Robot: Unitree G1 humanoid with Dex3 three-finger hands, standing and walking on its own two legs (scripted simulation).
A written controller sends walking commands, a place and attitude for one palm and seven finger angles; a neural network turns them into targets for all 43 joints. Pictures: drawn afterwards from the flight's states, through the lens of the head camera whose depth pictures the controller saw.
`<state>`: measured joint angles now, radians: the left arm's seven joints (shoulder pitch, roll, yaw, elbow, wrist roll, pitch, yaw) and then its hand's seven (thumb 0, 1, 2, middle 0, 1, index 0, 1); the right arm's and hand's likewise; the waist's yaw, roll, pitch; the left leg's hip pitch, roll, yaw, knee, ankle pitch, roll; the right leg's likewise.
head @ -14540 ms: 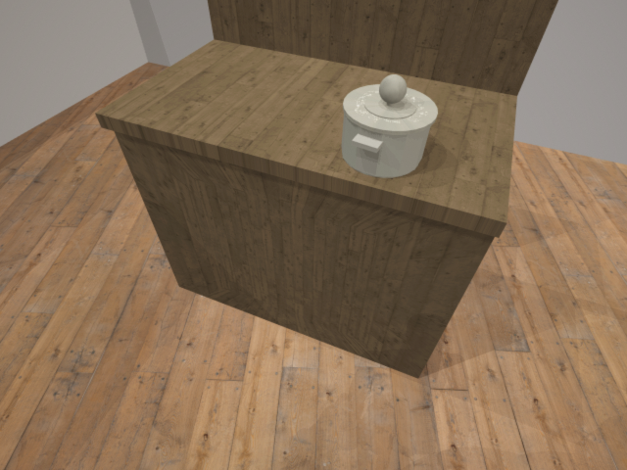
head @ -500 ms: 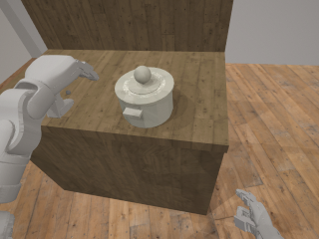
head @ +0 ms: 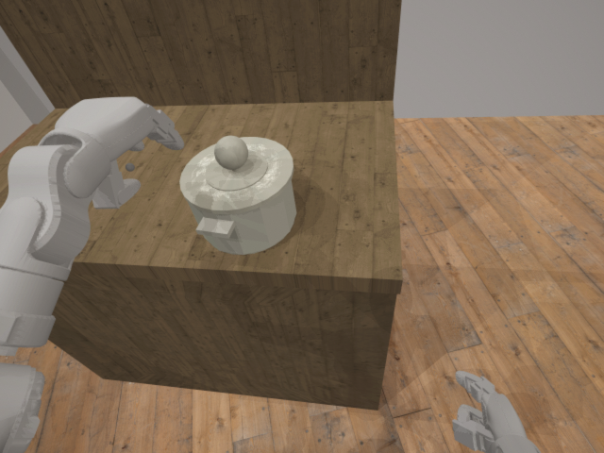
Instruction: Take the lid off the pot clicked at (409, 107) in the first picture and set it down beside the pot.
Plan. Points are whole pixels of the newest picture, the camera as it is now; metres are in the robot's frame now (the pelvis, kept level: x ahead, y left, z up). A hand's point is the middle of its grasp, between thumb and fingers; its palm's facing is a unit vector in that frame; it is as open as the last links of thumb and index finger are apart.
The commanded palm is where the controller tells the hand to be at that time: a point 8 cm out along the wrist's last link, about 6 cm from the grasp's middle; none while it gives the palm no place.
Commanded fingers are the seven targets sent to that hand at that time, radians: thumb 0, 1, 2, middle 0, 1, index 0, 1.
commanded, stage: move the open hand above the knob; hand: left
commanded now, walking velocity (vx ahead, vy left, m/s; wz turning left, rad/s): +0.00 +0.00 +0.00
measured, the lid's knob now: (231, 152) +0.51 +0.15 +0.15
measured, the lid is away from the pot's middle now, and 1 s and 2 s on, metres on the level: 0.00 0.00 0.00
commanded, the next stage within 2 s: lower the open fingers around the knob in 1.78 s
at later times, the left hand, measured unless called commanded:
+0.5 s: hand (179, 138) +0.43 +0.18 +0.23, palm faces -0.16 +0.01 -0.99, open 9.8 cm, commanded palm +0.41 +0.18 +0.30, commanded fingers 0.00 -0.37 1.71 -0.89 -0.08 -0.89 -0.08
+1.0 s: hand (211, 109) +0.49 +0.15 +0.23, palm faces -0.21 -0.03 -0.98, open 9.8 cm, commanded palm +0.46 +0.15 +0.30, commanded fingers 0.00 -0.37 1.71 -0.89 -0.08 -0.89 -0.08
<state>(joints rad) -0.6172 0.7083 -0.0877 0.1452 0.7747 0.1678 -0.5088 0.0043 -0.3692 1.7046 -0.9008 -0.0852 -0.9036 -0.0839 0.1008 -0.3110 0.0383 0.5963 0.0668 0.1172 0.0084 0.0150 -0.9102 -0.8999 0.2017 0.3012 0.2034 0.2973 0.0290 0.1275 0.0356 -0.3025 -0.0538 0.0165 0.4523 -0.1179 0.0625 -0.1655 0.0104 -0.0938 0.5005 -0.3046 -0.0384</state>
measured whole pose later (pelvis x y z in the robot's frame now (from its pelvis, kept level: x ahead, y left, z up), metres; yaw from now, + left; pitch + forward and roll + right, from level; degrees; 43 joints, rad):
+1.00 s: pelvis +0.03 +0.01 +0.00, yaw +0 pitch +3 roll +0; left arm -1.14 0.50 -0.29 0.71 0.87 0.28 -0.51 0.00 -0.37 1.70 -0.90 -0.08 -0.90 -0.08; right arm 0.19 -0.30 0.03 0.67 0.07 0.13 0.03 0.01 -0.91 -0.90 0.20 0.30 0.20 0.30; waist -0.05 0.08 -0.01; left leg -0.35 -0.08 0.03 0.43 -0.14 0.08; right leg -0.21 -0.01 -0.08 0.48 -0.32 -0.02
